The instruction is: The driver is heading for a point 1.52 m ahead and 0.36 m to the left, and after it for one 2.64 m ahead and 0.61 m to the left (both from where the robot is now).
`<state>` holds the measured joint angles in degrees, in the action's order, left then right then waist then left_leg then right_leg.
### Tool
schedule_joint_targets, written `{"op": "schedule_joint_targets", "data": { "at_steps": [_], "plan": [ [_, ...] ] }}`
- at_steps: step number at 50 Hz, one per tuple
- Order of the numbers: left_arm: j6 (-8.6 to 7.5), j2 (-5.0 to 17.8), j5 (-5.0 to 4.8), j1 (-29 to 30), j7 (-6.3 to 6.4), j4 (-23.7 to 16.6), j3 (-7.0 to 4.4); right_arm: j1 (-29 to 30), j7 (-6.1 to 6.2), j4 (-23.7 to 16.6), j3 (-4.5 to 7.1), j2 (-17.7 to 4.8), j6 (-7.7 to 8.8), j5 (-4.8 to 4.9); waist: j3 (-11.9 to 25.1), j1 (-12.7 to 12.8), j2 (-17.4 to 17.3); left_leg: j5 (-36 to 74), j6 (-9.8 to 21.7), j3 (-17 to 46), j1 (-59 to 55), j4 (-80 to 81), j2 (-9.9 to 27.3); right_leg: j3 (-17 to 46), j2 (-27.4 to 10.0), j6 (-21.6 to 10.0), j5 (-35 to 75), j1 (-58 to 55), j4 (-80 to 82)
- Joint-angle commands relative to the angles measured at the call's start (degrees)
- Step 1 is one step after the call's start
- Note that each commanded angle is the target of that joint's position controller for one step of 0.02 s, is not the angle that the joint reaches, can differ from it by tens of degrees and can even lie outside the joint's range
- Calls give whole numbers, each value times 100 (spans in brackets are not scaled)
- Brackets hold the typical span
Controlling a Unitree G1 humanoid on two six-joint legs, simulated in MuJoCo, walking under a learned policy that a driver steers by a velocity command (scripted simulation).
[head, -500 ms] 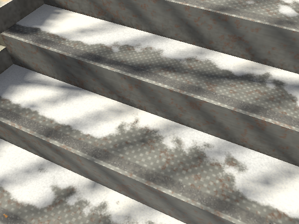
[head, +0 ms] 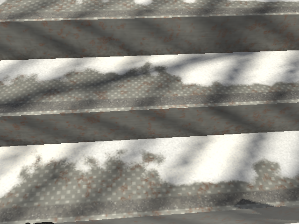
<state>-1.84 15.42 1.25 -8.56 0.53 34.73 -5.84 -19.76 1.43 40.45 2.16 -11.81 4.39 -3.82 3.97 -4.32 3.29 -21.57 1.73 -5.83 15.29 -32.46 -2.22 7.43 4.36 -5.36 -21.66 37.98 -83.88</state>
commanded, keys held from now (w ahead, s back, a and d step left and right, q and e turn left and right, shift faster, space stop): w+shift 0.08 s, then w+q+shift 0.92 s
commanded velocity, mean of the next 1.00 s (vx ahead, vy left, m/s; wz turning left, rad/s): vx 0.94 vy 0.00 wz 0.50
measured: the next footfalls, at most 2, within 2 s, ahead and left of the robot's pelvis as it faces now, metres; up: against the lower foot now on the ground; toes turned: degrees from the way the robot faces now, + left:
right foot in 0.24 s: +0.26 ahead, -0.12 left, +0.17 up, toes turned -9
left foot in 0.70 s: +0.55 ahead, +0.04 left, +0.34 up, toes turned +16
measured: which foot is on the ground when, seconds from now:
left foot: down 0.00-0.26, up 0.28-0.68, down 0.70-1.00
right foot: up 0.00-0.22, down 0.24-0.70, up 0.72-1.00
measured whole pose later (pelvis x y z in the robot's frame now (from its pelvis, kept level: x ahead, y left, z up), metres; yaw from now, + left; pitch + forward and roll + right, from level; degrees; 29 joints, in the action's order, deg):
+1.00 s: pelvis +0.66 +0.06 +0.36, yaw +30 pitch +5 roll -3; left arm -3.7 -2.2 4.6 10.5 2.0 19.2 7.3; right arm -29.9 0.3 53.7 2.5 -12.5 4.5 -0.2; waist 2.1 -3.8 -3.4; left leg -16.0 11.0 13.5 2.7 -20.5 -8.6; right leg -2.0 -3.0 -4.5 -26.2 78.3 -106.5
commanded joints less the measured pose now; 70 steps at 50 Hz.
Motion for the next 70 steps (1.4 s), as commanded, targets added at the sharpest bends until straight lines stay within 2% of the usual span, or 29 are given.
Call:
{"op": "schedule_joint_targets", "data": {
  "at_steps": [1, 3, 7, 9, 10, 12, 13, 14, 15, 17, 20, 23, 28, 33, 35, 36, 38, 41, 47, 50, 53, 54, 55, 56, 58, 60, 64, 68, 70],
  "plan": [
    [-182, -730, 167, 1454, 39, -923, 412, -449, -159, 325, 77, -290, 320, -129, -594, 44, -488, -1574, 853, 2918, -1848, 1936, 2358, -1, -239, -261, -11, 4490, -5210],
    [-165, -902, 156, 2109, 66, -1174, 563, -1046, -178, 1012, -73, 242, 390, -36, -1292, 136, -348, -465, 626, 1820, -1446, 2204, 2082, 354, -178, -412, -574, 4978, -5045],
    [-26, -924, 95, 3090, 10, -1881, 818, -1183, -144, 1670, -56, 8, 390, 262, -1418, 327, -414, 1507, 464, 409, -27, 3676, 1323, -978, -248, -398, -854, 3194, -2104],
    [0, -812, -72, 2600, -145, -1737, 929, -891, 55, 1458, -68, -210, 231, 608, -613, 516, -365, 4772, 946, 30, 727, 4124, 979, -2254, -356, -271, -786, -188, 833],
    [-5, -736, -68, 1556, -139, -1299, 816, -1180, 31, 1369, -47, -664, 379, 660, 292, 706, -664, 9519, 1184, 48, 407, 3124, 1390, -2509, 232, -225, -808, -1773, 434],
    [155, -216, -91, -776, -14, -830, 427, -458, -128, 1012, 413, -1891, 558, 513, 1977, 1882, -1675, 12182, 1024, 404, -1158, 15, 1813, -1491, 224, -348, -882, -2687, 1886],
    [45, 565, 59, -1411, 108, -658, 149, -128, -311, 662, 476, -1601, 740, 619, 2579, 2059, -843, 10578, 824, 813, -28, -1922, 1447, 611, -740, -586, -1891, -3931, 3027],
    [43, 1137, 97, -1749, 193, -287, -93, 438, -576, 309, 504, -899, 796, 676, 2280, 2087, 981, 3464, 588, 1196, 1903, -4496, -75, 3669, -1976, -814, -2000, -4433, 5733],
    [-12, 976, 87, -1285, 144, -148, -137, 834, -561, -40, 475, -407, 697, 379, 2232, 1778, 201, 2093, 558, 2356, 3149, -7189, -379, 4856, -2381, -624, -2782, -4176, 6470],
    [-212, 272, -49, -270, -20, 509, 7, 1047, -388, -529, 205, 486, 511, 117, 272, 692, -662, 2547, 648, 1566, 4225, -8536, 161, 3029, -2395, -503, -2697, -2471, 6121],
    [-401, -1097, 106, -606, -146, 1680, 392, 285, -328, -418, -159, 1172, 63, 249, -634, -260, -340, 1781, 891, 1631, 5148, -9433, 254, 140, -1807, 66, -618, -1642, 6080],
    [-656, -766, 262, -692, -200, 2003, 433, 1556, -47, -937, -285, 1092, -264, 452, -1368, -131, 57, 586, 846, 1024, 5723, -9979, -47, -1040, -1971, 185, 529, -1009, 7357],
    [-633, -78, -76, -1730, -18, 2400, 468, 2594, 20, -1483, -387, 469, -566, 499, -1264, -169, -230, 385, 1010, -242, 5331, -7113, 94, -2321, -1600, 239, 2309, -1611, 8647],
    [-559, 1728, -485, -858, 300, 1253, 26, -163, -93, -668, -52, -551, -644, 341, 1912, -1351, 680, -802, 1040, -844, 569, -4627, -508, -2372, -2202, -288, 12297, -3835, 4855],
    [-502, 1150, -192, -705, -80, 841, -37, 77, -273, -630, 376, -1248, -450, 551, 1567, -875, 246, -1402, 1364, 988, -247, -1266, -756, -1792, -1510, -190, 6776, -3135, 1138],
    [-591, 149, 69, -242, -370, 126, 185, 893, -298, -532, 524, -1529, -480, 566, 889, -260, -1836, -2317, 2185, 4422, -771, 385, -59, -1157, -68, 262, 1572, 426, -1752],
    [-779, -449, 473, 379, -345, -951, 402, 1094, -93, -585, 351, -1013, -413, 376, 427, 109, -261, -2682, 2070, 6664, -285, 1906, 823, 104, -184, 352, 1554, 2266, -4541],
    [-520, -1003, 456, 122, -10, -1051, 864, 194, -66, 202, 239, -723, -49, 111, -800, 685, 385, -63, 1358, 4388, 669, 1337, 389, -155, -599, 254, 1002, 3187, -4716],
    [-230, -1455, 448, 2504, 252, -2047, 1171, -1022, -181, 1108, 118, -576, 261, 338, -1207, 257, -74, 1662, 1140, 3073, 1296, 1997, 8, -769, -793, -32, -1038, 3584, -3452],
    [-163, -1144, 250, 1635, 182, -1750, 1048, -185, 25, 612, 220, -746, 59, 474, 137, 799, -241, 7425, 1180, 2220, 2125, 2377, 74, -1803, -392, 68, -383, -1026, -85],
    [-198, 216, -1, -1205, 399, -1066, 309, 632, -93, 94, 789, -1967, 545, 584, 2581, 2404, -447, 10417, 807, 2830, 575, -1837, 503, 252, -585, -352, -1800, -3987, 2707],
    [-272, 688, -53, -1780, 365, -475, 105, 1415, -243, -54, 649, -1352, 722, 342, 2474, 2665, 796, 6357, 529, 2039, 762, -4135, -351, 163, -905, -269, -1152, -4327, 3309],
    [-208, 725, -43, -1577, 414, -36, 91, 1704, -397, -376, 401, -292, 775, 289, 1700, 2044, 1794, 1714, 289, 1690, 2648, -6019, -1045, 2737, -1691, -943, 539, -4218, 5358],
    [-255, 466, 51, -539, 352, -150, 81, 716, -430, -578, 333, -45, 678, 216, 1440, 926, 1014, 1492, 423, 1810, 3542, -7173, -666, 4153, -2366, -1280, -549, -3953, 5614],
    [-385, -836, 58, -549, 172, 622, 363, 1340, -439, -913, 15, 522, 459, -26, 87, 619, -375, 1439, 684, 1849, 4573, -8463, -375, 3544, -2230, -1107, -1719, -2885, 5823],
    [-610, -903, 84, -1182, 46, 1443, 316, 1653, -308, -1126, -246, 909, 199, -9, -566, 493, -631, 427, 836, 1891, 5486, -9230, -340, 2034, -1924, -655, -760, -2706, 6038],
    [-716, -702, -40, -1043, -20, 1911, 330, 2809, -195, -1859, -374, 505, -68, 89, -1628, 34, -439, -605, 614, 867, 5416, -7085, 230, 39, -1408, -377, 2060, -1394, 7480],
    [-746, 63, -55, -2443, 220, 2311, 129, 4186, -255, -2476, -476, 555, 45, 6, -890, 712, -401, -1664, 561, 118, 5976, -6372, 811, -10, -1465, -777, 3357, -3522, 8342],
    [-618, 153, -223, -2222, 212, 2080, 143, 3623, -424, -2287, -574, 722, 113, 259, 312, 395, -711, 487, 618, -551, 1076, -3360, 311, -485, -952, -846, 6391, -1820, 8291]
  ]
}}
